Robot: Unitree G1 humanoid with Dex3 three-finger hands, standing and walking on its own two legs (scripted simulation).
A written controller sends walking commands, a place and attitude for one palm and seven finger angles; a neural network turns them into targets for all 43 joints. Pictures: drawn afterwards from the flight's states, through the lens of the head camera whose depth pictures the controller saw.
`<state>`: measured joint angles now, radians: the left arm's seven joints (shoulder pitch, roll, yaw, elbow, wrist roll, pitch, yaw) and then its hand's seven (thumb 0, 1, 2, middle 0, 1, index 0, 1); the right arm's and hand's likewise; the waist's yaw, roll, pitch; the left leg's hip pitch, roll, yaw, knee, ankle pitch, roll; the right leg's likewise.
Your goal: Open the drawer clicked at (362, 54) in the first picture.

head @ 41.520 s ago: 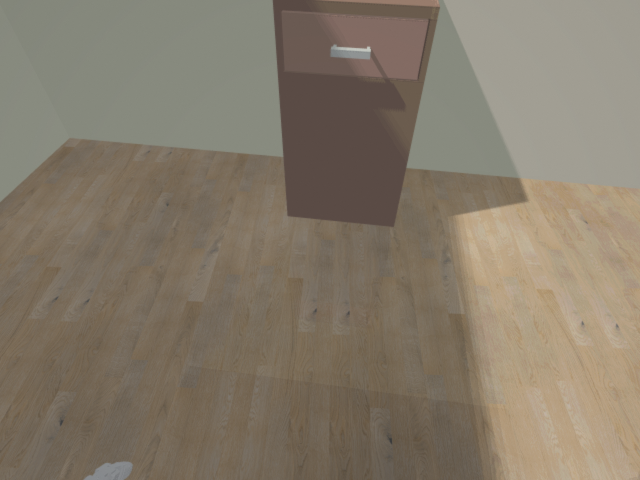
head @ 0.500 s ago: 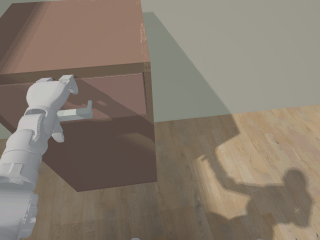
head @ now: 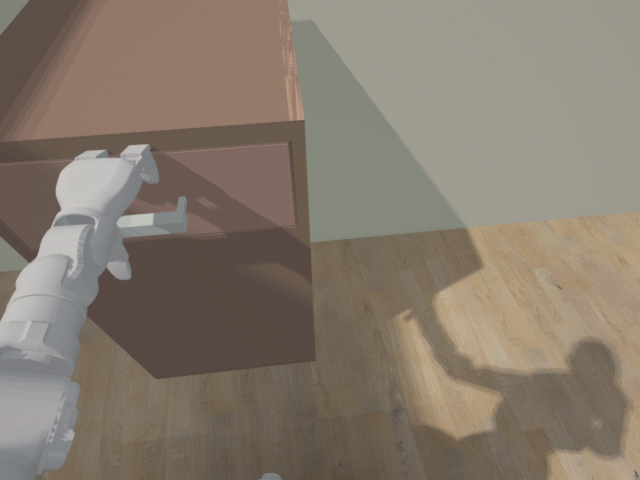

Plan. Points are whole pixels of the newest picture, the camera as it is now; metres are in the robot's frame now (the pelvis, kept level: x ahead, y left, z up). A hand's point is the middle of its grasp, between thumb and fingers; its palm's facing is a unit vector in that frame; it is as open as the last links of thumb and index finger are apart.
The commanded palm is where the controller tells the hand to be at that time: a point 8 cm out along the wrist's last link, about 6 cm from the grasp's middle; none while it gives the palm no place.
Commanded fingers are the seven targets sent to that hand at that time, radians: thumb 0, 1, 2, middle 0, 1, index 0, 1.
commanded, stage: lower the fingers behind the handle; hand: left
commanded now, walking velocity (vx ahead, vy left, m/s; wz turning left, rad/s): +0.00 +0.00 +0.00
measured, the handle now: (144, 215) +0.48 +0.28 +0.03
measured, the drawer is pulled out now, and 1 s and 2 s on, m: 0.00 0.00 0.00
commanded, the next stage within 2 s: lift the hand off the handle in 1.36 s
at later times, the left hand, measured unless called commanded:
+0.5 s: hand (122, 214) +0.43 +0.28 +0.08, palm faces +0.04 +0.00 -1.00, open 13.7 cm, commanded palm +0.42 +0.34 +0.08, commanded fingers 0.00 -0.50 0.30 -0.30 -1.20 -0.30 -1.20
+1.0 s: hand (123, 215) +0.44 +0.28 +0.08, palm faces +0.07 +0.01 -1.00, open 13.7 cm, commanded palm +0.42 +0.33 +0.05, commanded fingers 0.00 -0.50 0.30 -0.30 -1.20 -0.30 -1.20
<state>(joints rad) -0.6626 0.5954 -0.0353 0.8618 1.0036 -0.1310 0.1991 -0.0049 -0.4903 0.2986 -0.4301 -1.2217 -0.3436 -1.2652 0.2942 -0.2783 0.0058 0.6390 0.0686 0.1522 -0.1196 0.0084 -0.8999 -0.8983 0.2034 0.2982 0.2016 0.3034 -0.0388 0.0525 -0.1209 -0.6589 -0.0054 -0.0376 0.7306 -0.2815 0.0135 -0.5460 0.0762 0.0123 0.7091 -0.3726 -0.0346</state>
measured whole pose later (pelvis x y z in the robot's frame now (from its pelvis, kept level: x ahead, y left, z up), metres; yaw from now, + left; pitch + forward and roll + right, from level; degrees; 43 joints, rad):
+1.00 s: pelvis -0.03 +0.02 -0.02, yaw -1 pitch +14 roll -2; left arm -0.81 0.58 -0.10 0.96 1.03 -0.04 0.25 0.00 -0.49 0.30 -0.38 -1.29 -0.29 -1.37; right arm 0.31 -0.28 0.04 0.58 0.06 0.15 -0.13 0.01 -0.90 -0.90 0.20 0.30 0.20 0.30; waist -0.07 0.03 -0.15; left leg -0.81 -0.01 -0.03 0.85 -0.28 0.03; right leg -0.70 0.07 0.02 0.85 -0.38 -0.01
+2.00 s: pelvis -0.02 +0.02 -0.02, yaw +0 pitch +15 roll -3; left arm -0.71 0.58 -0.04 0.92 1.03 -0.04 0.24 -0.01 -0.49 0.30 -0.34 -1.23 -0.34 -1.28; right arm 0.35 -0.25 0.00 0.64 0.04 0.13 -0.08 0.01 -0.90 -0.90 0.20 0.30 0.20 0.30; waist -0.06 0.05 -0.15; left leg -0.83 -0.01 -0.04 0.88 -0.31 0.04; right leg -0.71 0.07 0.00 0.84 -0.40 -0.01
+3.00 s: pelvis +0.03 +0.02 +0.02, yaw +1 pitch +7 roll -1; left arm -0.64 0.65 -0.01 0.58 0.91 0.03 -0.13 -0.01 -0.49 0.30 -0.33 -1.21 -0.33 -1.21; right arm 0.21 -0.27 0.00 0.62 0.06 0.15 -0.07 0.01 -0.90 -0.90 0.20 0.30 0.20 0.30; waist 0.01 0.07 -0.09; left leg -0.45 -0.04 -0.04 0.62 -0.28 0.04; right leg -0.32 0.04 0.01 0.57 -0.36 -0.01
